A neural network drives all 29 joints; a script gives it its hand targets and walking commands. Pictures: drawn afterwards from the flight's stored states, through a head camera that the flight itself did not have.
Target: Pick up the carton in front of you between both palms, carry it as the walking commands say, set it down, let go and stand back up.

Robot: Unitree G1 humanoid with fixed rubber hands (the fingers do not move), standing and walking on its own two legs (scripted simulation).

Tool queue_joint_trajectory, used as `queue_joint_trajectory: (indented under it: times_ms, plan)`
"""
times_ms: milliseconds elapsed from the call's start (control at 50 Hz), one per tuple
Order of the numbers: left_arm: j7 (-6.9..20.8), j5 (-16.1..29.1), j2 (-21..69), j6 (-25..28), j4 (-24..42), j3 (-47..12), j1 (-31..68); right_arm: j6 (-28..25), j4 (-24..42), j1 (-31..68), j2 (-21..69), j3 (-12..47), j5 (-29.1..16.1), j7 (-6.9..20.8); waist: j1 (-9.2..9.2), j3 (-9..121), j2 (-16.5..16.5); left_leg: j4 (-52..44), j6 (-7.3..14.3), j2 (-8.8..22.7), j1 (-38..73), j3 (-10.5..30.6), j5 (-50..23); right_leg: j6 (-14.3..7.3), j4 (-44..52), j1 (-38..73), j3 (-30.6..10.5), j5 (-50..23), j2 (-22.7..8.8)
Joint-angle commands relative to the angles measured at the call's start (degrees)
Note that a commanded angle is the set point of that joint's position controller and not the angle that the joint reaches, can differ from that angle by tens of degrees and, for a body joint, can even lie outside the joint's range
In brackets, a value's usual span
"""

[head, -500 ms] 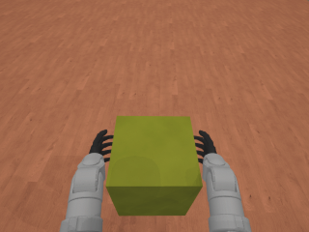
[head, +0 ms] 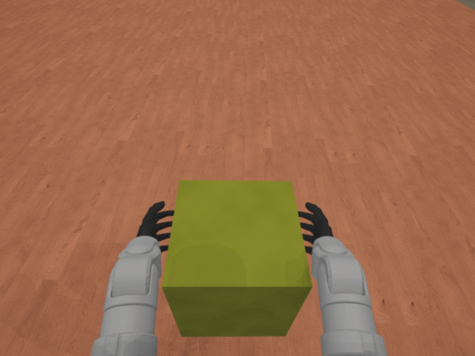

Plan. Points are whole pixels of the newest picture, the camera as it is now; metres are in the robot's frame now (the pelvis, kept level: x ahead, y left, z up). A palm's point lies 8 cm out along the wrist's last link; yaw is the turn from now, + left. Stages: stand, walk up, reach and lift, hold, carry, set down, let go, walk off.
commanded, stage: carry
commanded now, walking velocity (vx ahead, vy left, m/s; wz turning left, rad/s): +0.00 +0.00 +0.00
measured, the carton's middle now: (234, 261) +0.30 +0.00 -0.04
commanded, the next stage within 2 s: hold in 0.16 s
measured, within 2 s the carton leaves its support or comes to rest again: neither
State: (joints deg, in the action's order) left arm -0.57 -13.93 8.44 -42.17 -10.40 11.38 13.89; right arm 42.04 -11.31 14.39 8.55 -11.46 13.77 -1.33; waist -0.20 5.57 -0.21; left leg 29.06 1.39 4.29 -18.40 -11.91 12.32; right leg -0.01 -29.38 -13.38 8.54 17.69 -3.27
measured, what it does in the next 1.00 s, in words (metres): stands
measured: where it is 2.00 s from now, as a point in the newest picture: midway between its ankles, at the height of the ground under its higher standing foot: outside the picture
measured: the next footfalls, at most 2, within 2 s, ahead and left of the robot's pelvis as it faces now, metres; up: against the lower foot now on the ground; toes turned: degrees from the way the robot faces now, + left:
none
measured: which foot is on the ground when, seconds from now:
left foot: down 0.00-1.00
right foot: down 0.00-1.00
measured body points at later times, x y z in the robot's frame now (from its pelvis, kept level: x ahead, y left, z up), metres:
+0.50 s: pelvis -0.03 -0.01 +0.01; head -0.06 +0.01 +0.46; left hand +0.27 +0.15 +0.04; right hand +0.27 -0.15 +0.04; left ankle +0.03 +0.11 -0.74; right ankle -0.03 -0.12 -0.74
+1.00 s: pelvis -0.03 +0.01 +0.00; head -0.09 +0.02 +0.45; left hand +0.29 +0.13 +0.05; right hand +0.26 -0.17 +0.05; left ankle +0.03 +0.10 -0.74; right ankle -0.03 -0.12 -0.74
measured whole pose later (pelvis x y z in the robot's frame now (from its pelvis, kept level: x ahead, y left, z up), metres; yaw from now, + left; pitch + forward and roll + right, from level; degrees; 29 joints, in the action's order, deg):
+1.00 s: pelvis -0.03 +0.01 +0.00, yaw -4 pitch -10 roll +0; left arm 0.7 -18.5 10.0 -42.0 -17.5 16.5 19.7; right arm 39.6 -20.1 19.7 10.0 -18.4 17.5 1.2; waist 0.5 -2.9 -2.1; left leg 23.8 1.6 -1.1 -4.7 -2.2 9.2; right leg -0.2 -25.7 -1.7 -2.8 14.0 0.6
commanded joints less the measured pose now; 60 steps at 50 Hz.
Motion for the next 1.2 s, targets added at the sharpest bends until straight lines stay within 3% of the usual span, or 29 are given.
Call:
queue_joint_trajectory:
  times_ms: [0, 140, 160, 180, 200, 220, 260, 380, 500, 600, 700, 860, 1040, 1180]
  plan:
    - [11.7, 13.0, 49.4, 1.8, 2.6, -31.4, 26.6, -1.8, 3.2, 26.9, 49.9, 31.7, -13.6, 12.6, -0.03, 14.0, 0.3, -3.2, -0.4, 6.2, 8.8, 6.9, -12.2, -0.7, 4.6, 1.0, -5.5, -11.7, -6.1]
    - [11.8, 13.1, 49.4, 1.8, 2.6, -31.4, 26.7, -1.8, 3.2, 27.0, 49.9, 31.8, -13.6, 12.6, -0.02, 14.1, 0.3, -3.4, -0.4, 6.3, 8.6, 6.9, -11.9, -0.8, 4.7, 0.9, -5.6, -11.4, -6.1]
    - [12.0, 13.5, 51.2, 1.3, 4.2, -30.1, 20.1, -1.5, 3.3, 20.9, 51.3, 30.3, -13.0, 12.9, 1.28, 7.8, -2.1, -5.2, 0.5, -8.5, 22.7, 16.2, -26.3, -1.1, 7.6, 3.8, -13.8, -25.9, 8.0]
    - [11.6, 12.9, 50.0, 2.0, 5.7, -30.7, 21.8, -2.3, 5.1, 22.0, 50.5, 30.2, -12.4, 12.6, 0.4, 10.3, -1.9, -4.6, 0.3, -7.7, 26.3, 17.4, -31.9, -1.1, 7.3, 3.6, -14.5, -29.6, 7.9]
    - [11.4, 11.9, 49.2, 2.0, 5.7, -29.6, 20.9, -2.5, 5.3, 22.3, 49.1, 29.3, -12.1, 12.8, 1.04, 10.7, 0.4, -5.7, -0.1, -7.5, 27.9, 17.2, -27.6, -1.5, 8.0, 4.8, -14.7, -25.4, 7.2]
    - [11.4, 12.1, 49.1, 1.9, 6.0, -30.3, 21.8, -2.7, 4.6, 22.1, 48.5, 29.2, -11.7, 12.7, 0.69, 9.1, -1.1, -5.5, -0.6, -7.8, 26.6, 17.0, -29.6, -1.3, 8.6, 5.8, -14.5, -27.0, 7.5]
    - [11.2, 12.1, 49.0, 2.5, 4.9, -30.5, 21.8, -3.2, 4.5, 23.1, 48.5, 29.7, -12.1, 12.5, 0.68, 9.7, -1.4, -6.4, -0.6, -8.4, 29.9, 16.7, -25.4, -0.8, 9.8, 5.1, -14.5, -25.3, 7.8]
    - [11.4, 11.8, 48.9, 2.4, 4.9, -30.5, 25.0, -4.0, 1.7, 24.7, 48.4, 27.1, -11.0, 12.6, 0.2, 6.3, 0.5, -7.0, -0.6, -8.0, 29.2, 16.3, -16.3, -2.1, 11.6, 2.5, -14.9, -13.3, 7.1]
    - [12.6, 10.7, 49.8, 2.0, 1.4, -28.5, 27.3, -4.3, -1.3, 28.2, 49.7, 25.5, -10.4, 13.4, 0.49, 1.9, -1.2, -6.9, -0.4, -8.3, 29.6, 15.6, -6.8, -3.3, 13.4, -3.0, -15.1, -2.8, 5.5]
    - [14.1, 11.1, 51.2, 2.0, -0.7, -28.2, 30.4, -4.6, -3.3, 30.7, 51.4, 24.7, -10.0, 14.0, 0.05, 1.5, -2.1, -6.7, -0.5, -8.3, 28.3, 15.9, -1.6, -4.0, 13.9, -3.0, -15.1, 2.3, 4.9]
    - [14.9, 10.9, 52.9, 2.0, -3.5, -27.3, 33.0, -4.8, -5.6, 33.9, 53.1, 24.4, -10.2, 15.2, 0.4, 1.4, -1.0, -7.3, -0.6, -8.2, 26.8, 16.4, 3.2, -3.8, 13.3, -3.4, -14.8, 5.4, 4.9]
    - [15.1, 9.8, 54.1, 1.8, -7.8, -24.9, 34.5, -4.4, -8.6, 37.5, 53.8, 23.2, -10.4, 16.3, 1.22, 1.0, 0.5, -8.6, -0.7, -7.3, 26.7, 17.1, 4.9, -3.1, 12.5, -3.7, -14.4, 5.0, 5.6]
    - [14.4, 10.6, 54.6, 1.9, -6.6, -24.9, 34.3, -3.8, -7.3, 35.6, 52.7, 22.0, -9.3, 15.5, 0.12, 3.2, 0.7, -8.8, -1.0, -6.5, 26.9, 17.6, -4.7, -2.4, 10.9, 0.0, -14.0, -3.2, 7.0]
    - [13.5, 5.5, 52.0, 6.5, -14.1, -15.8, 38.4, -8.2, -14.9, 38.9, 50.2, 13.3, -3.6, 14.9, 0.42, 1.1, 0.4, -6.1, -0.8, -6.9, 22.2, 17.3, -5.0, -2.5, 7.7, -2.7, -13.4, -3.0, 7.5]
